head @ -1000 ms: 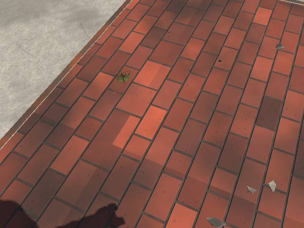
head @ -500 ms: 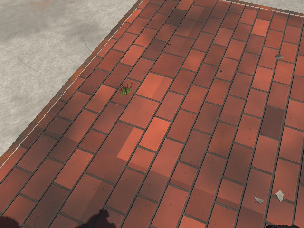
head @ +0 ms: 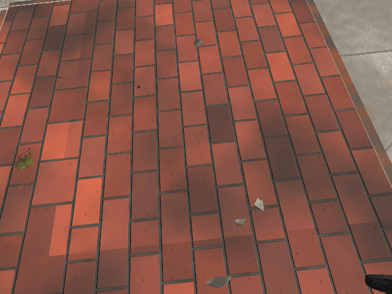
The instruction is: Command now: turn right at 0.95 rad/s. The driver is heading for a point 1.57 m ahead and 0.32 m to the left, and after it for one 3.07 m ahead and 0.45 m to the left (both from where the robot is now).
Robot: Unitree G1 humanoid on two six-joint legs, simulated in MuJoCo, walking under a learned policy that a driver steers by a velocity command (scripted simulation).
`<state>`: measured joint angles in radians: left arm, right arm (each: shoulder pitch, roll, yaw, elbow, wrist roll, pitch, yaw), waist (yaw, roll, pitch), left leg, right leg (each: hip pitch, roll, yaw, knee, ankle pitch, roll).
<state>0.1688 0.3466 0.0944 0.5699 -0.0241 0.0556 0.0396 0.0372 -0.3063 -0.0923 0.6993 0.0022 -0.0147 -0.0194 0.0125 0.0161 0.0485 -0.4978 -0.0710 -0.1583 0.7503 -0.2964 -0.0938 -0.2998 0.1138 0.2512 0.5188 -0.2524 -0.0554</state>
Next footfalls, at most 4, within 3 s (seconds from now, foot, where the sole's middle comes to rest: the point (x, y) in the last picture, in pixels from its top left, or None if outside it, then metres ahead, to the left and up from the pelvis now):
0.10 left None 0.11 0.13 -0.78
0.48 right None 0.11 -0.15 -0.78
0.94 left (211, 260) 0.53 0.04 -0.78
1.36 right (204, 148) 1.01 0.06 -0.78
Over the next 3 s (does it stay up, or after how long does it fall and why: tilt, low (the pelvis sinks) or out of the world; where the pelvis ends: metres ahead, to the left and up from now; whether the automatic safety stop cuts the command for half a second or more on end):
stays up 1.74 0.63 -0.02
